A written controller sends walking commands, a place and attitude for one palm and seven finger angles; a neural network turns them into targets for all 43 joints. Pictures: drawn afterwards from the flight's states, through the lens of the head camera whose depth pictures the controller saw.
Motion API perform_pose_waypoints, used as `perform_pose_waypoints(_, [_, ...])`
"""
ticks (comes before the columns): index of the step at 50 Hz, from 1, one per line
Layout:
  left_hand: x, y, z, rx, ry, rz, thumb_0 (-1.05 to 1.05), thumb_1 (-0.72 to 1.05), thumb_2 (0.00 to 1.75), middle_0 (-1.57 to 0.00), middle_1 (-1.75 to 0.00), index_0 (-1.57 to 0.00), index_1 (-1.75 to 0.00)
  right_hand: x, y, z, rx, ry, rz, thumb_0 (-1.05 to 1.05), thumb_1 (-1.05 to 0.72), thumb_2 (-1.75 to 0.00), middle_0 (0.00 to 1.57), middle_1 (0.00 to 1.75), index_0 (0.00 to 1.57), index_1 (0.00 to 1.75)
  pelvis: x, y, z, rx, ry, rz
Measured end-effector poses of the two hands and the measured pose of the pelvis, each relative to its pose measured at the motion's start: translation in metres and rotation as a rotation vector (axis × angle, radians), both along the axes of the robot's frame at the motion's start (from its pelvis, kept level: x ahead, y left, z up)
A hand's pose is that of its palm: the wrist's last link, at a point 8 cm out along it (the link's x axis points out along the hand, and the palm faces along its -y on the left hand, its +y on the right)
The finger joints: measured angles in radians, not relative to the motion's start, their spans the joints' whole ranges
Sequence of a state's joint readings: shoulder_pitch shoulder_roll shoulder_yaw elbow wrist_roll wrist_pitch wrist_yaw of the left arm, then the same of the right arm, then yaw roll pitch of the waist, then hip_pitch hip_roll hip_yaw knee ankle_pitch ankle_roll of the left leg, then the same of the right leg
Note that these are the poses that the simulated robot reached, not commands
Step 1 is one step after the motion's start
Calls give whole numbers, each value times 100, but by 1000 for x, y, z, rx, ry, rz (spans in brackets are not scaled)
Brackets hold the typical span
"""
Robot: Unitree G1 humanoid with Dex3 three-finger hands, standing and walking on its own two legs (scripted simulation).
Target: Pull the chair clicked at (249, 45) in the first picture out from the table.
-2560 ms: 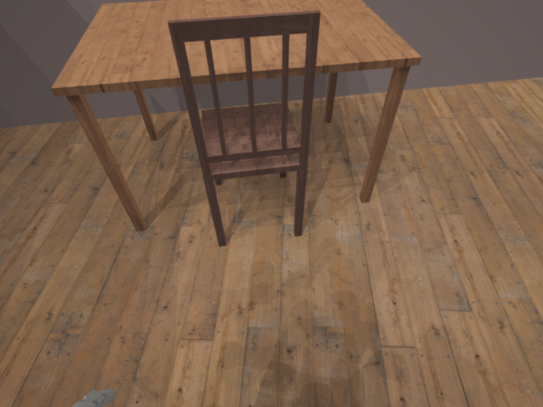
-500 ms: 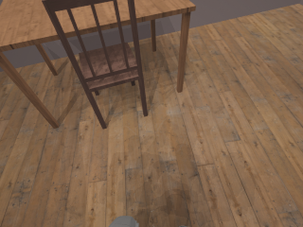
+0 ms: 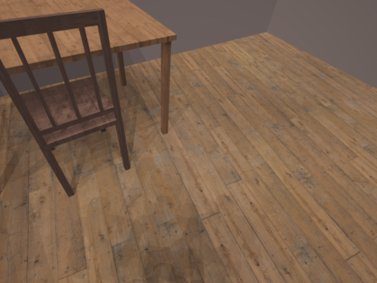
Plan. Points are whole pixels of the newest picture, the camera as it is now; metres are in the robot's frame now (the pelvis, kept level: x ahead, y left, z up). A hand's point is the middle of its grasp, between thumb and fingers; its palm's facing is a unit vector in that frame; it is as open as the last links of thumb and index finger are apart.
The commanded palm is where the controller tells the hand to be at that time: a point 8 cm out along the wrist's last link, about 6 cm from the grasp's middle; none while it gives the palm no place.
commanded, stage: walk to a spot facing it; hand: left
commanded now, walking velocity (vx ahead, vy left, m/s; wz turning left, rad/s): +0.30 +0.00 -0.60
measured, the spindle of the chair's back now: (66, 80) +0.78 +0.55 -0.06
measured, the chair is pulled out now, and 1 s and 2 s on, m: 0.00 0.00 0.00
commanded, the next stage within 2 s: turn to face it in 1.28 s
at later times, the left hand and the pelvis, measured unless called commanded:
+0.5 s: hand (172, 215) +0.36 +0.06 -0.21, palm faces -0.36 -0.93 -0.11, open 7.4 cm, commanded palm none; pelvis +0.18 -0.05 -0.04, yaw -20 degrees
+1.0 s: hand (162, 179) +0.48 +0.12 -0.20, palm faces -0.43 -0.88 -0.18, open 7.4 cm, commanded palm none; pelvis +0.41 -0.07 -0.02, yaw -34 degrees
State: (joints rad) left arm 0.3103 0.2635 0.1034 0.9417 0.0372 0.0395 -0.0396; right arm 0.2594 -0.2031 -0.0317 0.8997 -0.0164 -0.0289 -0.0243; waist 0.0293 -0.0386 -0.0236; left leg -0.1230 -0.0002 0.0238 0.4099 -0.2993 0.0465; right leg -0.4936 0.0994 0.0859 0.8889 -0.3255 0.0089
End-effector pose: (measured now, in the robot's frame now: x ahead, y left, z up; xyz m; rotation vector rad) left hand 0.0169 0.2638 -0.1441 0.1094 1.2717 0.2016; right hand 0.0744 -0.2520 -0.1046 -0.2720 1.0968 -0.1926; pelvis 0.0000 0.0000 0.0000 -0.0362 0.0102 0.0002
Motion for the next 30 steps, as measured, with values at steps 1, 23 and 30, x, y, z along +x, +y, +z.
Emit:
perform_pose_waypoints(1, [12,4,1,-3,-14,-20,1,91,90,-20,-30,-20,-30,-10,2,1,-3,20,-20,0,-91,-90,20,30,20,30,4,2,1,-4,-3,-13])
perform_pose_waypoints(23, [331,-139,-40,-115,-134,-487,1,91,90,-20,-30,-20,-30,-120,65,-35,204,596,-575,1,-91,-90,21,30,20,30,167,-45,-41,9,-7,-329])
perform_pose_waypoints(30, [366,-145,-24,-47,-86,-501,1,91,90,-20,-30,-20,-30,25,-5,-45,158,292,-556,1,-91,-90,20,30,20,30,220,-69,-22,-1,-33,-387])
